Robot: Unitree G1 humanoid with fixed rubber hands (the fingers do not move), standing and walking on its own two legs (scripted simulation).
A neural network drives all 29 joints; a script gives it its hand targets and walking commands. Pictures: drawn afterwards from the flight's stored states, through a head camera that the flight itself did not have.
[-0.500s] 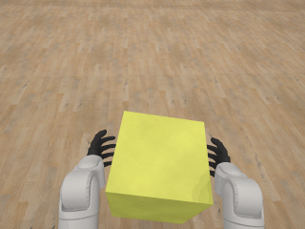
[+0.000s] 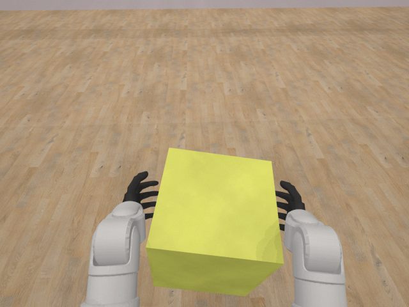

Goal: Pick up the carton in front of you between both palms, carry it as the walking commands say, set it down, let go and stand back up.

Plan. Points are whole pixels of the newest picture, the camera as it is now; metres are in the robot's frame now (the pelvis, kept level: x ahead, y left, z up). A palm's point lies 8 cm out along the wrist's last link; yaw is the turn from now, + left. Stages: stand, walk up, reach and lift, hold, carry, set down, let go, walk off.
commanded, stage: carry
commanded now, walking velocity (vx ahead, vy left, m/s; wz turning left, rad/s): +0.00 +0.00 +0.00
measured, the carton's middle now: (209, 226) +0.29 +0.01 -0.01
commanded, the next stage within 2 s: hold in 1.18 s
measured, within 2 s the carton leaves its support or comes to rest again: neither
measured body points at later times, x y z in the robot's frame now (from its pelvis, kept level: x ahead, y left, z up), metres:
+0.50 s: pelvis -0.03 +0.00 +0.00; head -0.05 +0.00 +0.45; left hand +0.28 +0.16 +0.03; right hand +0.28 -0.15 +0.03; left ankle -0.07 +0.11 -0.73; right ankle +0.03 -0.10 -0.73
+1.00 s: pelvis -0.04 +0.01 +0.00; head -0.06 +0.01 +0.45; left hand +0.26 +0.17 +0.04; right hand +0.27 -0.14 +0.04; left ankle -0.07 +0.11 -0.73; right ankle +0.03 -0.11 -0.73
